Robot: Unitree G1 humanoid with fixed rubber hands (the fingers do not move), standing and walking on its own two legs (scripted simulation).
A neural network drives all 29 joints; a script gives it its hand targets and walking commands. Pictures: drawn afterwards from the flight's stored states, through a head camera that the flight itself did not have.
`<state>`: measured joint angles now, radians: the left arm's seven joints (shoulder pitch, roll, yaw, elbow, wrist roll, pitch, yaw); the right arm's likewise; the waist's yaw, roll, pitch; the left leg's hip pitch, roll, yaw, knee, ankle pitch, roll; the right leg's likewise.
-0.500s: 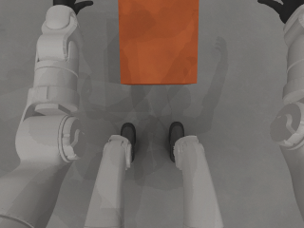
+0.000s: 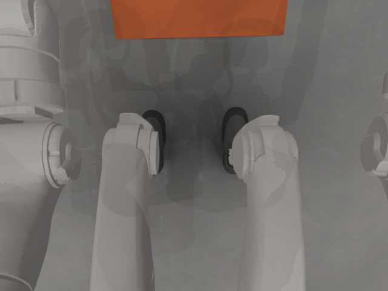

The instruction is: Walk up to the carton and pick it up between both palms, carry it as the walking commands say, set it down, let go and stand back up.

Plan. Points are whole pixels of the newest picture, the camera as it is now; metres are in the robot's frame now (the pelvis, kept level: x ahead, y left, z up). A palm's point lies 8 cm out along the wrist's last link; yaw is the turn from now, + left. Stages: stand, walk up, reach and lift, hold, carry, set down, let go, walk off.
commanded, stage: reach and lift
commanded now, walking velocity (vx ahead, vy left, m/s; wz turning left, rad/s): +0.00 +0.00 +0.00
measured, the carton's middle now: out of the picture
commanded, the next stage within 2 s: none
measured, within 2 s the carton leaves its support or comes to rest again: neither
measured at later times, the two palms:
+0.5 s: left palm out of the picture +0.57 +0.20 -0.28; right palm out of the picture +0.57 -0.23 -0.27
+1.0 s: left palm out of the picture +0.55 +0.19 -0.28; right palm out of the picture +0.56 -0.23 -0.27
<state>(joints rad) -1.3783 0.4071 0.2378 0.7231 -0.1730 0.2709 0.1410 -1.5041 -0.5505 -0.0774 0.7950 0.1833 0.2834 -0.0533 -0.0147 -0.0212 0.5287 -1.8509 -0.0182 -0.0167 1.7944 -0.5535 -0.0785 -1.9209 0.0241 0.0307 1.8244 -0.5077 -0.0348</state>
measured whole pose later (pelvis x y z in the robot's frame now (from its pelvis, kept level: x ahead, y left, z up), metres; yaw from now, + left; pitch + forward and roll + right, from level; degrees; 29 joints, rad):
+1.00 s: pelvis +0.00 +0.02 -0.13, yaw +0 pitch +32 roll +3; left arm -1.46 0.37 0.16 1.10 -0.20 0.12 0.10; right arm -1.58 -0.54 -0.05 1.21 0.21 0.13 -0.02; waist -0.01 0.01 0.44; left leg -2.19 -0.03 -0.01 2.25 -0.63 -0.05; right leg -2.25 0.02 0.04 2.25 -0.57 0.00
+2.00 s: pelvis +0.00 +0.02 -0.13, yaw +1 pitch +34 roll +2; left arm -1.52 0.27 0.27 0.99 -0.12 0.18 0.11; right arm -1.60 -0.49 -0.13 1.13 0.13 0.18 0.03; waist -0.03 0.05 0.48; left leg -2.22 -0.07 0.00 2.23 -0.60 -0.03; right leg -2.25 -0.02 0.05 2.24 -0.58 0.01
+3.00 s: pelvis -0.01 +0.02 -0.07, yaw +0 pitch +31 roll +2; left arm -1.37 0.18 0.43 0.58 -0.05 0.39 0.12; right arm -1.50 -0.42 -0.19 0.76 0.05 0.40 -0.02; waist -0.03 0.05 0.53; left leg -2.01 -0.05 0.00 2.05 -0.59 -0.04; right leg -2.05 0.01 0.05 2.06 -0.56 0.02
